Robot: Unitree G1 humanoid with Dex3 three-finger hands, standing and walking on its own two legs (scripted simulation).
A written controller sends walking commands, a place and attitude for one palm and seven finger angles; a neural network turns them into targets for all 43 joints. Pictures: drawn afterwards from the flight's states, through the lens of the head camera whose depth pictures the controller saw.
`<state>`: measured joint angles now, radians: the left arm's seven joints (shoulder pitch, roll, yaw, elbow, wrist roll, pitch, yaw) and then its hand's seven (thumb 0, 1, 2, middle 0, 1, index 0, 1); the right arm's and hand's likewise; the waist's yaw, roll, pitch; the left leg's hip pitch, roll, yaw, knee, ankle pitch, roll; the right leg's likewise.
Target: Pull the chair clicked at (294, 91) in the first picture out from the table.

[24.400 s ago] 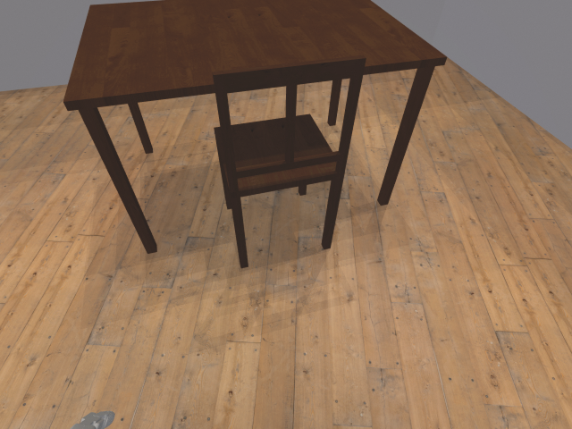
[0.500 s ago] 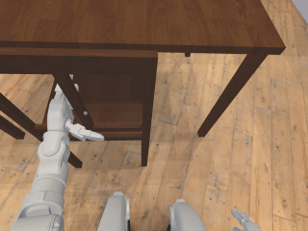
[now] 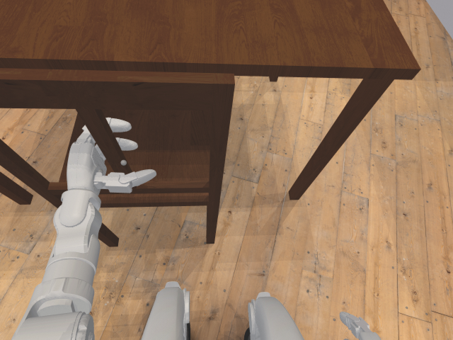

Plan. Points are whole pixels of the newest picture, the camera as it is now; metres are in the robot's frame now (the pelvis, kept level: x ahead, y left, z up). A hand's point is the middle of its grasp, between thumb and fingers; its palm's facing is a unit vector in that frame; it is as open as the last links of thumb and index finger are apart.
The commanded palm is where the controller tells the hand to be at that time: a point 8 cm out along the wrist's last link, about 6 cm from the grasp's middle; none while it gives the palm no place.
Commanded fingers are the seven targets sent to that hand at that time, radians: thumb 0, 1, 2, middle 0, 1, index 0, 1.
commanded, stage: hook a spindle and tug to test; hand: left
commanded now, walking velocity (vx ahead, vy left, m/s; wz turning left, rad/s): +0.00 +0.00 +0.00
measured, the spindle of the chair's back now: (113, 153) +0.43 +0.21 +0.01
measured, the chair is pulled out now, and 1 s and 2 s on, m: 0.00 0.05 0.17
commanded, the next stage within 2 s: step backward, pulling the chair out in 0.88 s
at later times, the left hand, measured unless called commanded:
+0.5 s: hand (122, 165) +0.41 +0.18 +0.03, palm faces +0.04 -1.00 -0.01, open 5.4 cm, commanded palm +0.37 +0.22 +0.03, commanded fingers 0.00 0.90 0.90 -0.50 -1.45 -0.50 -1.45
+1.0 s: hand (122, 187) +0.36 +0.18 +0.03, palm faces +0.03 -1.00 -0.03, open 5.5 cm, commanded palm +0.34 +0.22 +0.03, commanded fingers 0.00 0.90 0.90 -0.50 -1.45 -0.50 -1.45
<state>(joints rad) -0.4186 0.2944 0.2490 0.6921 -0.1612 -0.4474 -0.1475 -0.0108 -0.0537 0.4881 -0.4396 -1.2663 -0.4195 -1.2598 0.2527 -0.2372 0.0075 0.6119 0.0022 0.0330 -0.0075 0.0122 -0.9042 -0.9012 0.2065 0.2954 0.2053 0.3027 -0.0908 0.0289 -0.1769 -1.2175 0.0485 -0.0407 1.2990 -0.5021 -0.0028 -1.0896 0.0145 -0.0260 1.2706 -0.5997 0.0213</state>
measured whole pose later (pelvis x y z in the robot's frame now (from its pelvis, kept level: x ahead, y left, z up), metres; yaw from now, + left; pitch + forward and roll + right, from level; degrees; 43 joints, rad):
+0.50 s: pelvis +0.01 +0.01 +0.01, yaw -1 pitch +24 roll -4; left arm -0.33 0.27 0.23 0.60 -0.17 -0.43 -0.12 0.01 0.71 0.78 -0.44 -1.45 -0.43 -1.45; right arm 0.25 -0.23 0.01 0.58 0.00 0.05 0.01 0.01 -0.90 -0.90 0.21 0.30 0.21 0.30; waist -0.10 0.03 -0.19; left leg -1.18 0.05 -0.02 1.28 -0.52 0.01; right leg -1.06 0.02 -0.01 1.24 -0.60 0.03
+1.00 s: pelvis +0.02 +0.00 +0.01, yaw +0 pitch +23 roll -3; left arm -0.13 0.23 0.16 0.41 -0.18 -0.45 -0.12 0.01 0.70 0.78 -0.46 -1.45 -0.42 -1.45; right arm 0.20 -0.23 0.00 0.56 0.00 0.03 0.01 0.01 -0.90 -0.90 0.21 0.30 0.20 0.30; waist -0.06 0.03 -0.18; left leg -1.16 0.04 -0.04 1.29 -0.53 0.00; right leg -1.03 0.01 -0.02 1.25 -0.63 0.02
